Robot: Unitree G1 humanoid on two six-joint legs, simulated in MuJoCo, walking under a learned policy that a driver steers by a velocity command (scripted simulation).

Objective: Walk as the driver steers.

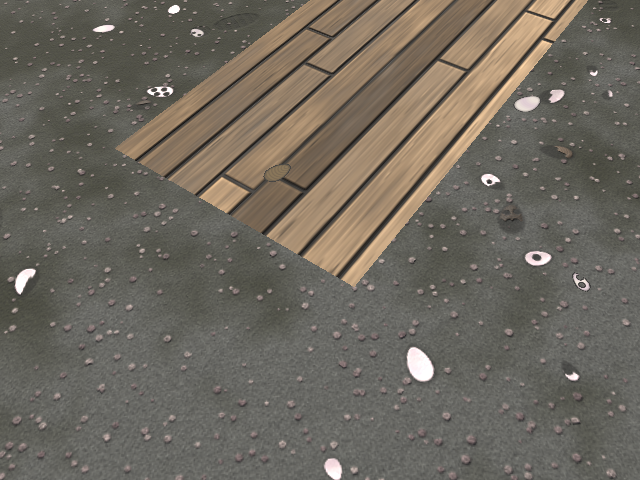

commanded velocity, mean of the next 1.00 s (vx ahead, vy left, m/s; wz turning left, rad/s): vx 0.50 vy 0.00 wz -0.27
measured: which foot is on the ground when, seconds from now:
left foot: up 0.00-0.24, down 0.26-0.76, up 0.78-1.00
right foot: down 0.00-0.26, up 0.28-0.74, down 0.76-1.00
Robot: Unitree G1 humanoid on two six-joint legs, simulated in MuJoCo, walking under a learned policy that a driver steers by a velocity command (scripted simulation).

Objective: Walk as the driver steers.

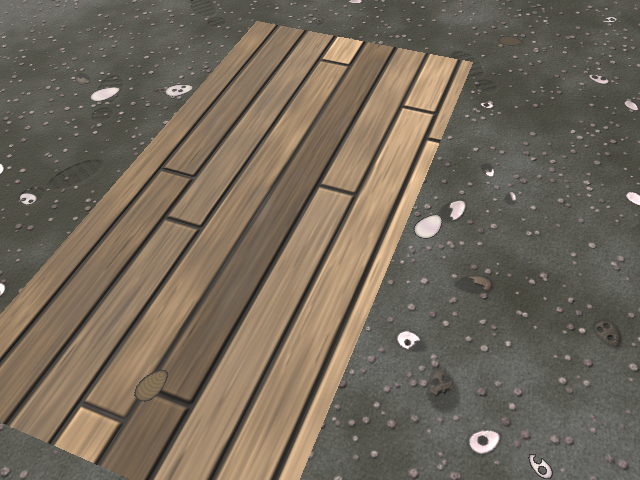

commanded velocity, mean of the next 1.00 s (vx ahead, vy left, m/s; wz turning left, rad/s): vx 0.50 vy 0.00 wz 0.44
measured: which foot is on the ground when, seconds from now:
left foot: up 0.00-0.28, down 0.30-0.76, up 0.78-1.00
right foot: down 0.00-0.28, up 0.30-0.74, down 0.76-1.00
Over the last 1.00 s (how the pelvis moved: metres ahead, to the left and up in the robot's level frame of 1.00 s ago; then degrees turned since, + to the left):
0.51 -0.08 0.00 -14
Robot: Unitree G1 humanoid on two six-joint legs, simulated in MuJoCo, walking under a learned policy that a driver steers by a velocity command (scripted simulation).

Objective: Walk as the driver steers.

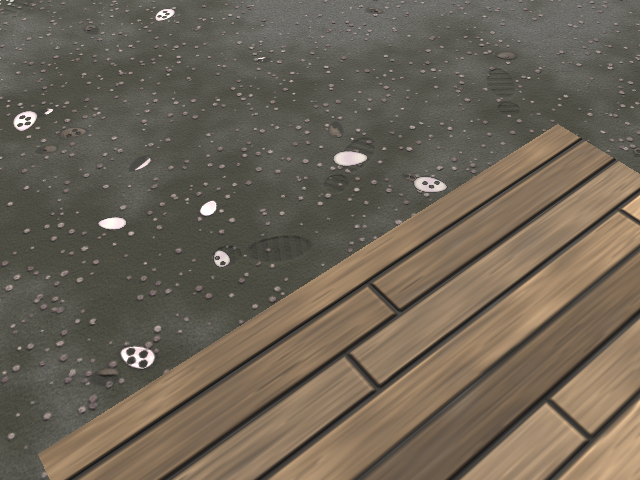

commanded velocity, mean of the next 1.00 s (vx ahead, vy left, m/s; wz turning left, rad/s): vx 0.17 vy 0.00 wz -0.15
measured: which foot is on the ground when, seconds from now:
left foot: up 0.00-0.22, down 0.24-0.66, up 0.68-0.92, down 0.94-1.00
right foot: down 0.00-0.26, up 0.28-0.60, down 0.62-0.94, up 0.96-1.00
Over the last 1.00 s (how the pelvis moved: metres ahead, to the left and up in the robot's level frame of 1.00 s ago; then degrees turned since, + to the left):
0.55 0.13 0.00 30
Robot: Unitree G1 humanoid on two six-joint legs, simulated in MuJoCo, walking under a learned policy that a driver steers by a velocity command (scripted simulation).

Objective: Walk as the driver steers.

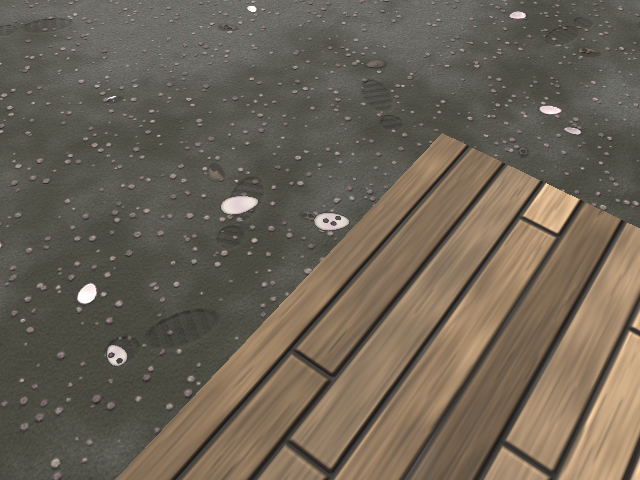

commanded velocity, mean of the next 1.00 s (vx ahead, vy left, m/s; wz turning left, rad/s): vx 0.15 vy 0.00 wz -0.23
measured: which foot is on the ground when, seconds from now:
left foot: down 0.00-0.42, up 0.44-1.00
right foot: up 0.00-0.40, down 0.42-1.00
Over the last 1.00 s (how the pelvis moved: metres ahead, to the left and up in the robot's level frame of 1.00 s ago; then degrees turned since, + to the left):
0.23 0.08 -0.01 -14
